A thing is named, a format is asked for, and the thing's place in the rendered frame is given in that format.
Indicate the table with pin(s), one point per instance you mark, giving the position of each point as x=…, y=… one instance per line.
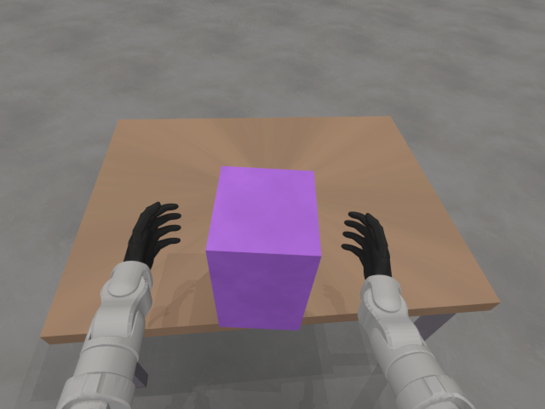
x=360, y=164

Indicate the robot right forearm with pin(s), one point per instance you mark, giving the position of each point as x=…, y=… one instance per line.
x=415, y=377

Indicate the robot left hand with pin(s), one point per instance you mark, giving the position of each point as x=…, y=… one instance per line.
x=144, y=243

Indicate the robot left forearm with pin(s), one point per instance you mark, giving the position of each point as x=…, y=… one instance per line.
x=103, y=378

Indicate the robot right hand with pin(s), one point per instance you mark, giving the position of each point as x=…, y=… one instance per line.
x=375, y=256

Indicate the carton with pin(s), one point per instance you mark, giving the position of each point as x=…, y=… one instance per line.
x=263, y=248

